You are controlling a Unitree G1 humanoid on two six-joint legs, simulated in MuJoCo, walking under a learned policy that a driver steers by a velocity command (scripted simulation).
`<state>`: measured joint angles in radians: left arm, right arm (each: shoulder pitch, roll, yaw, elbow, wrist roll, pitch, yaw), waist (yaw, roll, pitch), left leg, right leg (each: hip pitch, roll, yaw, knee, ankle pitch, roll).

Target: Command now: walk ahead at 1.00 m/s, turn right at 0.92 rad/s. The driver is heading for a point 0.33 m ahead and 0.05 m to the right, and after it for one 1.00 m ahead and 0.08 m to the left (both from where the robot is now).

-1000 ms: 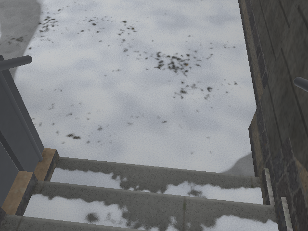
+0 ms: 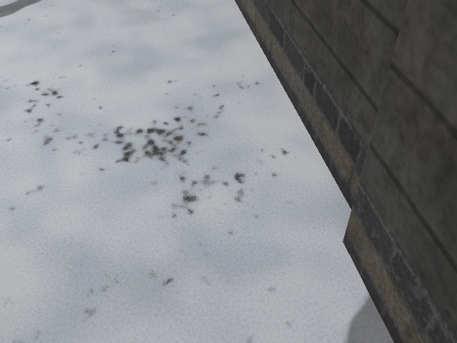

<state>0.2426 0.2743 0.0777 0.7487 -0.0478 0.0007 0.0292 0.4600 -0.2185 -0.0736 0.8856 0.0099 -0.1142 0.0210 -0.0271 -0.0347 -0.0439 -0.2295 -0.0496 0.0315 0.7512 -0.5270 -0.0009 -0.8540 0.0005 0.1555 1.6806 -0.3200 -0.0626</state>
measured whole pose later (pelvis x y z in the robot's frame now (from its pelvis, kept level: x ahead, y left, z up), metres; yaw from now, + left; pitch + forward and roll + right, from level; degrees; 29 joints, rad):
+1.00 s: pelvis +0.58 -0.02 -0.33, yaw +9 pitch +5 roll -2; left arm 0.01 0.20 0.02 0.59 0.02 0.00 0.07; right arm 0.23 -0.27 -0.04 0.68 0.04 0.06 -0.06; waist -0.02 -0.03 0.06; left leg -0.42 -0.18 -0.26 0.52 -0.14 0.06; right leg -0.80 0.04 0.17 1.13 -0.21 0.11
